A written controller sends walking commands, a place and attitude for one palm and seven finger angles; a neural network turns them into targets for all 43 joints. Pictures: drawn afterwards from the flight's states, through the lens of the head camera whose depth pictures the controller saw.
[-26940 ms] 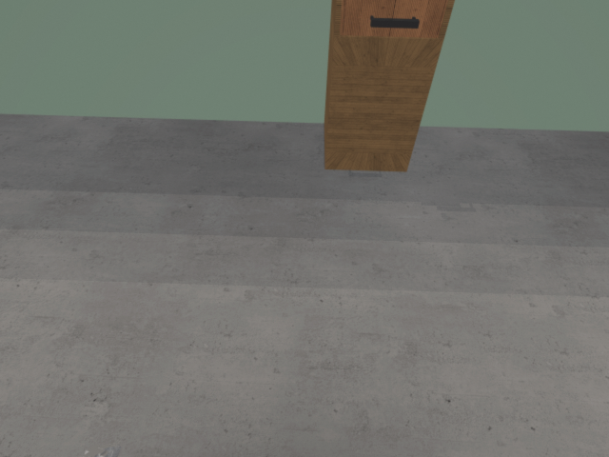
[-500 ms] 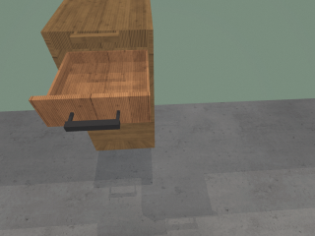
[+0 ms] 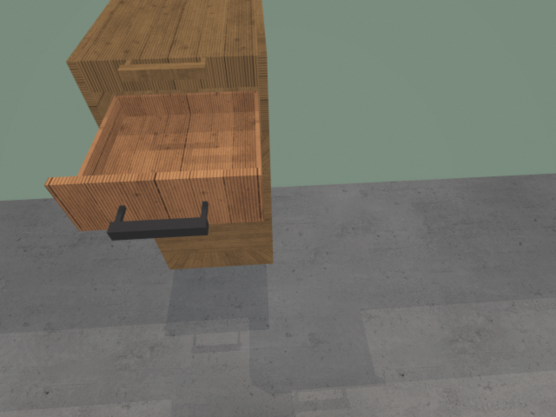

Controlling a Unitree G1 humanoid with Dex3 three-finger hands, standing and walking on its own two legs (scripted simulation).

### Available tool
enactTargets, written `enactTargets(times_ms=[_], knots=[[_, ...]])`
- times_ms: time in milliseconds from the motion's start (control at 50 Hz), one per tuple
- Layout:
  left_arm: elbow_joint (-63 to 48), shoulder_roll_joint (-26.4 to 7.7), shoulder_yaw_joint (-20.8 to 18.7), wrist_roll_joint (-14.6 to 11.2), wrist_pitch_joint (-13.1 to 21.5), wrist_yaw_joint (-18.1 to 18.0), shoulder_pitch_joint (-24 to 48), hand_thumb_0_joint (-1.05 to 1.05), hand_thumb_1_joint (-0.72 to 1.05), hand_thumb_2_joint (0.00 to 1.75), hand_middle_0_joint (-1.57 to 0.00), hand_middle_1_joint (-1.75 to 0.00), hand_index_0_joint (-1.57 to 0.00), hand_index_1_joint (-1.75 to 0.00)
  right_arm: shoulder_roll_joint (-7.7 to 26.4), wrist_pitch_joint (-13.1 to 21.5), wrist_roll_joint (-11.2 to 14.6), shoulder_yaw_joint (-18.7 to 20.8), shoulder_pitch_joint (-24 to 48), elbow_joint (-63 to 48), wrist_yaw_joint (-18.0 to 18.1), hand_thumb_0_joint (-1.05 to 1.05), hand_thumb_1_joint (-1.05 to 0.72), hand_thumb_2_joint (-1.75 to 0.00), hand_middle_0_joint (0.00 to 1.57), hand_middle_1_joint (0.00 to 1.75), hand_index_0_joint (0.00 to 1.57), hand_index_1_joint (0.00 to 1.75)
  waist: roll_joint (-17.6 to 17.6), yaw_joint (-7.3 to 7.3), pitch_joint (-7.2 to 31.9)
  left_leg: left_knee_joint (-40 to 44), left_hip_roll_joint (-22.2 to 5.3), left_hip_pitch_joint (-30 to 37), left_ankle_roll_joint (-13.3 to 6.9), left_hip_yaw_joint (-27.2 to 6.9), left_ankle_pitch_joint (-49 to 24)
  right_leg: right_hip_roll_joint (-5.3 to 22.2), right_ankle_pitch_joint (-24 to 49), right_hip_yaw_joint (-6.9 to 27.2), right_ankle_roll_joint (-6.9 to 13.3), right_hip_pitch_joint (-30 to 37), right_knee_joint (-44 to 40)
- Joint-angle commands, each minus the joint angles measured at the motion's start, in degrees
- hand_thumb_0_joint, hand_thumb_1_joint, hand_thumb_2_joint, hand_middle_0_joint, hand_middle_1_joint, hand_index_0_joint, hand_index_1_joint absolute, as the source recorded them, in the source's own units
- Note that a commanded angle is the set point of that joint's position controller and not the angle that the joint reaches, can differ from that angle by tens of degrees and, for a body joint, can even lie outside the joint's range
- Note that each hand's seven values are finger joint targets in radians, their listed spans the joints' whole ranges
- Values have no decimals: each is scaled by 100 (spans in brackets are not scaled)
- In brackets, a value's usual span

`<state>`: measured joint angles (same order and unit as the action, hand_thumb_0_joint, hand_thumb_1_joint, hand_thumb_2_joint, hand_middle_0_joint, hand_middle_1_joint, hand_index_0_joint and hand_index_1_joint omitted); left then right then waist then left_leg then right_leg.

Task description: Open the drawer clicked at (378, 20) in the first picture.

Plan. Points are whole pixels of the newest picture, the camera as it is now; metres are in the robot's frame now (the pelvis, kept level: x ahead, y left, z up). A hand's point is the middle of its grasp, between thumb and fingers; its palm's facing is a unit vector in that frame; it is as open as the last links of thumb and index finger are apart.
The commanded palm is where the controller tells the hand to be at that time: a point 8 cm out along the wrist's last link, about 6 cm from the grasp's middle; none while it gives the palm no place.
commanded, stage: stand and wait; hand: left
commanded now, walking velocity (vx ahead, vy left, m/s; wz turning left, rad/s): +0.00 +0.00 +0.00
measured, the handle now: (161, 218) +0.45 +0.25 -0.03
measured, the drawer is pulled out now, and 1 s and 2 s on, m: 0.30 0.30 0.30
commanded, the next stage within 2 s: none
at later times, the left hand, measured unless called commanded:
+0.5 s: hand out of the picture +0.01 +0.16 -0.17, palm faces +0.05 -0.98 -0.20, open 7.4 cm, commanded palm none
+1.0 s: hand out of the picture +0.02 +0.17 -0.17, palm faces +0.06 -0.98 -0.21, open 7.4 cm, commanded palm none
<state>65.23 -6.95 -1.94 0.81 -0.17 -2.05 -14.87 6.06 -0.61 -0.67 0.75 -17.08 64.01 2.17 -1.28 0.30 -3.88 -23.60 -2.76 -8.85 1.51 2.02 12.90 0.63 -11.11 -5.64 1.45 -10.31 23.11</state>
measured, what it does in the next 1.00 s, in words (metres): stands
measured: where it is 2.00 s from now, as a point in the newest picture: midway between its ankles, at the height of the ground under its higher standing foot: outside the picture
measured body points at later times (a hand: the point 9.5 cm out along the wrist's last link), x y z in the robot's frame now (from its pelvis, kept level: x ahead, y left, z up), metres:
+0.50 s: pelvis +0.01 +0.00 +0.00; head +0.03 -0.01 +0.45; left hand +0.01 +0.22 -0.16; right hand -0.01 -0.21 -0.17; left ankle +0.00 +0.14 -0.74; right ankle +0.02 -0.10 -0.74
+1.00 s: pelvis +0.02 -0.01 +0.00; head +0.03 -0.02 +0.45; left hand +0.02 +0.22 -0.16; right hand +0.00 -0.22 -0.17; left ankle +0.00 +0.14 -0.74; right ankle +0.02 -0.10 -0.74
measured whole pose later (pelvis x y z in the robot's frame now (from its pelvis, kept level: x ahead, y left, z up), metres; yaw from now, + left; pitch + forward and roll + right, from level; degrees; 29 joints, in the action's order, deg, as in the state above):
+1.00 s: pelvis +0.02 -0.01 +0.00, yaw +0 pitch -2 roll +0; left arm 65.4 -7.9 -2.0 0.7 0.1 -1.9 -14.1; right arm 7.6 -0.5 -0.7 0.9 -16.3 64.5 2.3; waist -1.4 0.3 -3.6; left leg -22.1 -3.4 -7.0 2.2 1.6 13.4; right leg 0.0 -11.9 -6.1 1.9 -8.4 21.8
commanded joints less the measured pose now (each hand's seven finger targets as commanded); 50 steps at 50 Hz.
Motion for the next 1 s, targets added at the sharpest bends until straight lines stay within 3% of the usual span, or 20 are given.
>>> enactTargets(times_ms=[0,980], knots=[[-96,-600,-87,-18,64,-27,-423,0,90,90,-20,-30,-20,-30,435,63,-2,100,-558,-57,58,0,-90,-90,20,30,20,30,70,-29,-85,415,-314,-171,-247,-268,-538,528,319,505,132,69,-525],[-109,-768,-110,-21,88,-14,-245,0,90,90,-20,-30,-20,-30,622,67,-11,108,-438,-57,65,0,-90,-90,20,30,20,30,6,-18,-107,491,-354,-71,-212,-265,-672,539,501,503,134,211,-619]])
